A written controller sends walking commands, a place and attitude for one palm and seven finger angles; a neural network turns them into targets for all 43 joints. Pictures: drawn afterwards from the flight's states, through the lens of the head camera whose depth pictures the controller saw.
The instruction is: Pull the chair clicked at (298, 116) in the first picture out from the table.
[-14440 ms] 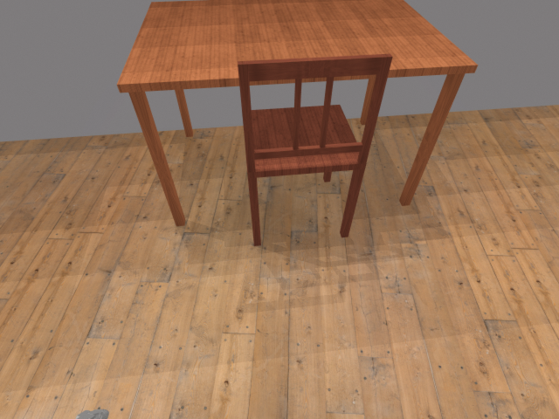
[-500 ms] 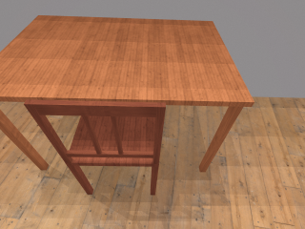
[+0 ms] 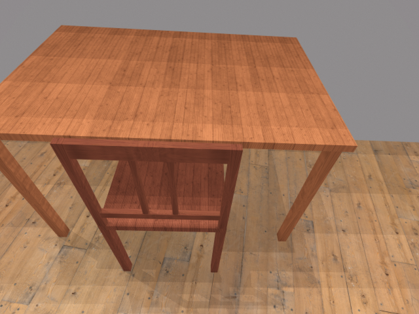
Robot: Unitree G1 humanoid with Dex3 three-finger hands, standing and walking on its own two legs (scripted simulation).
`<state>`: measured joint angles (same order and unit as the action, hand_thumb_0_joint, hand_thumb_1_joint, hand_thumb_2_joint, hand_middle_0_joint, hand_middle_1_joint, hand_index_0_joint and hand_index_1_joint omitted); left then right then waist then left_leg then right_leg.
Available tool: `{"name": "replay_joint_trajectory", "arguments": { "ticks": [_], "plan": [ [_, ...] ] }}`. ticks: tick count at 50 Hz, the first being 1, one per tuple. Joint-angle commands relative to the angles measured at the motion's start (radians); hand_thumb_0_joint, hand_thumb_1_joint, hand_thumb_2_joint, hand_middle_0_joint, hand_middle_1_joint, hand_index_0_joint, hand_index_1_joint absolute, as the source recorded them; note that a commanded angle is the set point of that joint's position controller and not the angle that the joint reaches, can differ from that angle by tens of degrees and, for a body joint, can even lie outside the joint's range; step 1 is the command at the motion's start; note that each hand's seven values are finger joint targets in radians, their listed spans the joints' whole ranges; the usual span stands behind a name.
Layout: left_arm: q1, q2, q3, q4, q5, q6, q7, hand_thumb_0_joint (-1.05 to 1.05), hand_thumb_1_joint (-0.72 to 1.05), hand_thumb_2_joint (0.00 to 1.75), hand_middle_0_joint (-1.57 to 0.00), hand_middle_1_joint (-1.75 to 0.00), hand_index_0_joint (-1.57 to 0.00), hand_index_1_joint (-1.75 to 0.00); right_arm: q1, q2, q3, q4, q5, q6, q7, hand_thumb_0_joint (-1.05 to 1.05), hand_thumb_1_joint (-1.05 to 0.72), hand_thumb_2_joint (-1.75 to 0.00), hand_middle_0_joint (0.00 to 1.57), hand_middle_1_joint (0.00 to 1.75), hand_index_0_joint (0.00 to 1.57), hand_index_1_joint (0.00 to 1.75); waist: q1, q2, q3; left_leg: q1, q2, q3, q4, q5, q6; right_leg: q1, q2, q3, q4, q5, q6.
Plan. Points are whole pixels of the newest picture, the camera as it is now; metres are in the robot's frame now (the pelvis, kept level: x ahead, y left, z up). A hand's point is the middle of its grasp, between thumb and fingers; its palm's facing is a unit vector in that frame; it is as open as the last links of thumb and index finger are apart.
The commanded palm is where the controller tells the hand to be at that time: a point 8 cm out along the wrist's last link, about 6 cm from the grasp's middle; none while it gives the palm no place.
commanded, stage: look again from close up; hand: left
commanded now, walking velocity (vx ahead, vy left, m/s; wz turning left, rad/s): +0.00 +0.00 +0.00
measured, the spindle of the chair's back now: (139, 188) +0.45 +0.22 -0.12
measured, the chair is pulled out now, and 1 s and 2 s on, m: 0.00 0.00 0.00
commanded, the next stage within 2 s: none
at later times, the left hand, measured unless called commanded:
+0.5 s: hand out of the picture -0.02 +0.17 -0.18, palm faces +0.04 -0.99 -0.16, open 7.4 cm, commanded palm none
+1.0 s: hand out of the picture -0.01 +0.16 -0.18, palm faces +0.04 -0.99 -0.15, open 7.3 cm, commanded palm none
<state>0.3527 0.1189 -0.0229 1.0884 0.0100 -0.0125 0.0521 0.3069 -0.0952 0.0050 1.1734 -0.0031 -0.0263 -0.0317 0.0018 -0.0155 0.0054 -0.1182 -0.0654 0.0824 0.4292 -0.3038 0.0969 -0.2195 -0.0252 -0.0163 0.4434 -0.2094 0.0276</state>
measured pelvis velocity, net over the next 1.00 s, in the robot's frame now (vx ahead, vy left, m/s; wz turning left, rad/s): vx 0.02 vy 0.01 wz -0.01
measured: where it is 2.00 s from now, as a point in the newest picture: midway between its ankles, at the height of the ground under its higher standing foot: outside the picture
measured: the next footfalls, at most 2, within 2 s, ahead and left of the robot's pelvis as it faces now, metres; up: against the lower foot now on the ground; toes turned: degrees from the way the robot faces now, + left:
none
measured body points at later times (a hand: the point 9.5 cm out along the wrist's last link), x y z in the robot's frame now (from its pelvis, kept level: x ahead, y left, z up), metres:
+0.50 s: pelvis +0.01 +0.02 +0.00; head +0.01 +0.03 +0.45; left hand -0.02 +0.22 -0.17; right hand -0.03 -0.19 -0.16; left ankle -0.04 +0.05 -0.74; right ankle +0.02 -0.14 -0.74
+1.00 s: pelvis +0.02 +0.01 +0.00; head +0.02 +0.02 +0.45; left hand -0.01 +0.22 -0.17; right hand -0.02 -0.19 -0.16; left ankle -0.04 +0.05 -0.74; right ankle +0.02 -0.14 -0.74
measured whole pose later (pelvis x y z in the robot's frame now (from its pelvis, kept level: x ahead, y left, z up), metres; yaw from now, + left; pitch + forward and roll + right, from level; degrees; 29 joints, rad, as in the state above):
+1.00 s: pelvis +0.02 +0.01 +0.00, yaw +0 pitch -1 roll -1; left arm 0.34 0.11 -0.01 1.11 0.01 0.00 0.06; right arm 0.32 -0.10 0.01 1.18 0.00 -0.02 -0.04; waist 0.00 0.00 0.02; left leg -0.08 -0.08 0.09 0.41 -0.32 0.11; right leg -0.20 -0.04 0.00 0.45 -0.23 0.05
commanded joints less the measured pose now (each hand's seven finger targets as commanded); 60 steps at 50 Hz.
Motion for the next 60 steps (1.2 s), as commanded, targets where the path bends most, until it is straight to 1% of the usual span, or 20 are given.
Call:
{"name": "replay_joint_trajectory", "arguments": {
  "ticks": [1, 4, 5, 9, 11, 18, 22, 26, 29, 30, 37, 40, 42, 44, 47, 50, 54, 57, 59, 60],
  "plan": [
    [0.078, 0.063, 0.016, -0.02, 0.003, -0.009, 0.011, 0.0, 0.9, 0.9, -0.2, -0.3, -0.2, -0.3, 0.084, -0.095, -0.015, -0.013, 0.0, -0.012, -0.006, 0.0, -0.9, -0.9, 0.2, 0.3, 0.2, 0.3, -0.003, 0.03, 0.085, -0.05, 0.183, -0.173, -0.116, 0.261, -0.038, -0.019, -0.068, 0.064, -0.034, 0.118, -0.045],
    [0.078, 0.063, 0.016, -0.018, 0.003, -0.005, 0.011, 0.0, 0.9, 0.9, -0.2, -0.3, -0.2, -0.3, 0.085, -0.1, -0.014, -0.015, -0.001, -0.011, -0.006, 0.0, -0.9, -0.9, 0.2, 0.3, 0.2, 0.3, 0.0, 0.048, 0.098, -0.057, 0.188, -0.183, -0.135, 0.253, -0.039, -0.023, -0.064, 0.056, -0.03, 0.098, -0.042],
    [0.079, 0.063, 0.016, -0.017, 0.003, -0.006, 0.011, 0.0, 0.9, 0.9, -0.2, -0.3, -0.2, -0.3, 0.085, -0.099, -0.014, -0.016, 0.0, -0.012, -0.007, 0.0, -0.9, -0.9, 0.2, 0.3, 0.2, 0.3, -0.001, 0.037, 0.095, -0.051, 0.186, -0.179, -0.131, 0.27, -0.04, -0.02, -0.066, 0.056, -0.029, 0.109, -0.041],
    [0.079, 0.063, 0.018, -0.014, 0.003, -0.003, 0.011, 0.0, 0.9, 0.9, -0.2, -0.3, -0.2, -0.3, 0.088, -0.102, -0.014, -0.016, 0.0, -0.01, -0.007, 0.0, -0.9, -0.9, 0.2, 0.3, 0.2, 0.3, 0.002, 0.045, 0.101, -0.055, 0.187, -0.186, -0.143, 0.259, -0.04, -0.018, -0.065, 0.051, -0.029, 0.092, -0.038],
    [0.079, 0.062, 0.019, -0.013, 0.003, -0.003, 0.012, 0.0, 0.9, 0.9, -0.2, -0.3, -0.2, -0.3, 0.094, -0.101, -0.013, -0.014, 0.0, -0.01, -0.007, 0.0, -0.9, -0.9, 0.2, 0.3, 0.2, 0.3, -0.001, 0.029, 0.094, -0.046, 0.185, -0.185, -0.14, 0.281, -0.043, -0.014, -0.066, 0.052, -0.024, 0.105, -0.038],
    [0.072, 0.067, 0.019, -0.008, 0.001, 0.001, 0.012, 0.0, 0.9, 0.9, -0.2, -0.3, -0.2, -0.3, 0.103, -0.102, -0.012, -0.007, 0.001, -0.008, -0.009, 0.0, -0.9, -0.9, 0.2, 0.3, 0.2, 0.3, 0.0, 0.035, 0.097, -0.04, 0.187, -0.188, -0.14, 0.315, -0.045, -0.011, -0.064, 0.048, -0.024, 0.095, -0.036],
    [0.081, 0.06, 0.021, 0.0, 0.0, 0.0, 0.013, 0.0, 0.9, 0.9, -0.2, -0.3, -0.2, -0.3, 0.105, -0.1, -0.011, -0.004, 0.001, -0.01, -0.011, 0.0, -0.9, -0.9, 0.2, 0.3, 0.2, 0.3, 0.0, 0.031, 0.083, -0.016, 0.183, -0.181, -0.129, 0.346, -0.048, -0.006, -0.07, 0.053, -0.022, 0.119, -0.036],
    [0.077, 0.061, 0.022, 0.001, 0.0, 0.002, 0.014, 0.0, 0.9, 0.9, -0.2, -0.3, -0.2, -0.3, 0.109, -0.1, -0.012, -0.003, 0.0, -0.008, -0.012, 0.0, -0.9, -0.9, 0.2, 0.3, 0.2, 0.3, -0.002, 0.028, 0.09, -0.017, 0.183, -0.18, -0.129, 0.354, -0.053, -0.008, -0.069, 0.053, -0.017, 0.117, -0.037],
    [0.073, 0.062, 0.022, 0.003, 0.001, 0.004, 0.014, 0.0, 0.9, 0.9, -0.2, -0.3, -0.2, -0.3, 0.106, -0.103, -0.011, -0.002, 0.001, -0.007, -0.012, 0.0, -0.9, -0.9, 0.2, 0.3, 0.2, 0.3, 0.0, 0.044, 0.097, -0.02, 0.185, -0.177, -0.133, 0.341, -0.052, -0.012, -0.067, 0.053, -0.021, 0.105, -0.035],
    [0.075, 0.062, 0.022, 0.004, 0.0, 0.003, 0.014, 0.0, 0.9, 0.9, -0.2, -0.3, -0.2, -0.3, 0.107, -0.1, -0.011, 0.0, 0.001, -0.007, -0.011, 0.0, -0.9, -0.9, 0.2, 0.3, 0.2, 0.3, 0.0, 0.029, 0.096, -0.02, 0.184, -0.176, -0.13, 0.34, -0.051, -0.009, -0.069, 0.053, -0.022, 0.112, -0.035],
    [0.073, 0.06, 0.024, 0.01, -0.001, 0.003, 0.015, 0.0, 0.9, 0.9, -0.2, -0.3, -0.2, -0.3, 0.116, -0.099, -0.011, 0.004, 0.002, -0.008, -0.015, 0.0, -0.9, -0.9, 0.2, 0.3, 0.2, 0.3, -0.003, 0.031, 0.084, 0.001, 0.184, -0.166, -0.119, 0.397, -0.056, -0.001, -0.07, 0.058, -0.014, 0.135, -0.037],
    [0.072, 0.062, 0.023, 0.011, 0.0, 0.003, 0.014, 0.0, 0.9, 0.9, -0.2, -0.3, -0.2, -0.3, 0.109, -0.097, -0.01, 0.003, 0.001, -0.007, -0.014, 0.0, -0.9, -0.9, 0.2, 0.3, 0.2, 0.3, -0.002, 0.026, 0.098, -0.019, 0.179, -0.165, -0.117, 0.36, -0.049, -0.001, -0.071, 0.066, -0.022, 0.138, -0.039],
    [0.074, 0.061, 0.024, 0.011, -0.001, 0.002, 0.014, 0.0, 0.9, 0.9, -0.2, -0.3, -0.2, -0.3, 0.113, -0.096, -0.008, 0.005, 0.002, -0.008, -0.014, 0.0, -0.9, -0.9, 0.2, 0.3, 0.2, 0.3, -0.003, 0.028, 0.092, -0.012, 0.178, -0.164, -0.115, 0.373, -0.05, 0.004, -0.073, 0.066, -0.02, 0.149, -0.04],
    [0.076, 0.062, 0.024, 0.011, -0.001, 0.001, 0.013, 0.0, 0.9, 0.9, -0.2, -0.3, -0.2, -0.3, 0.106, -0.095, -0.01, 0.003, 0.002, -0.008, -0.013, 0.0, -0.9, -0.9, 0.2, 0.3, 0.2, 0.3, 0.001, 0.022, 0.092, -0.018, 0.176, -0.16, -0.113, 0.342, -0.044, 0.006, -0.074, 0.07, -0.026, 0.146, -0.042],
    [0.075, 0.061, 0.025, 0.013, -0.001, 0.0, 0.014, 0.0, 0.9, 0.9, -0.2, -0.3, -0.2, -0.3, 0.111, -0.092, -0.009, 0.005, 0.002, -0.008, -0.015, 0.0, -0.9, -0.9, 0.2, 0.3, 0.2, 0.3, -0.003, 0.028, 0.086, -0.008, 0.176, -0.161, -0.11, 0.367, -0.047, 0.009, -0.074, 0.071, -0.022, 0.161, -0.043],
    [0.07, 0.064, 0.025, 0.012, -0.001, 0.002, 0.014, 0.0, 0.9, 0.9, -0.2, -0.3, -0.2, -0.3, 0.109, -0.096, -0.009, 0.006, 0.002, -0.007, -0.015, 0.0, -0.9, -0.9, 0.2, 0.3, 0.2, 0.3, -0.004, 0.022, 0.097, -0.016, 0.177, -0.158, -0.112, 0.352, -0.046, 0.006, -0.073, 0.07, -0.024, 0.149, -0.042],
    [0.069, 0.062, 0.025, 0.013, -0.003, 0.002, 0.014, 0.0, 0.9, 0.9, -0.2, -0.3, -0.2, -0.3, 0.113, -0.094, -0.009, 0.007, 0.002, -0.008, -0.016, 0.0, -0.9, -0.9, 0.2, 0.3, 0.2, 0.3, -0.003, 0.043, 0.089, -0.004, 0.181, -0.159, -0.114, 0.391, -0.048, 0.009, -0.07, 0.062, -0.02, 0.151, -0.042],
    [0.072, 0.06, 0.026, 0.016, -0.003, 0.002, 0.014, 0.0, 0.9, 0.9, -0.2, -0.3, -0.2, -0.3, 0.117, -0.093, -0.008, 0.01, 0.003, -0.008, -0.017, 0.0, -0.9, -0.9, 0.2, 0.3, 0.2, 0.3, -0.004, 0.028, 0.086, 0.005, 0.182, -0.16, -0.112, 0.405, -0.05, 0.01, -0.069, 0.061, -0.019, 0.153, -0.04],
    [0.072, 0.06, 0.024, 0.016, -0.002, 0.003, 0.013, 0.0, 0.9, 0.9, -0.2, -0.3, -0.2, -0.3, 0.113, -0.095, -0.007, 0.007, 0.003, -0.007, -0.017, 0.0, -0.9, -0.9, 0.2, 0.3, 0.2, 0.3, -0.002, 0.029, 0.097, -0.008, 0.18, -0.159, -0.114, 0.376, -0.047, 0.007, -0.068, 0.064, -0.026, 0.145, -0.041],
    [0.074, 0.059, 0.025, 0.016, -0.001, 0.002, 0.013, 0.0, 0.9, 0.9, -0.2, -0.3, -0.2, -0.3, 0.115, -0.093, -0.008, 0.007, 0.003, -0.008, -0.016, 0.0, -0.9, -0.9, 0.2, 0.3, 0.2, 0.3, -0.002, 0.015, 0.095, -0.009, 0.179, -0.159, -0.112, 0.369, -0.046, 0.011, -0.07, 0.066, -0.027, 0.15, -0.041]
  ]
}}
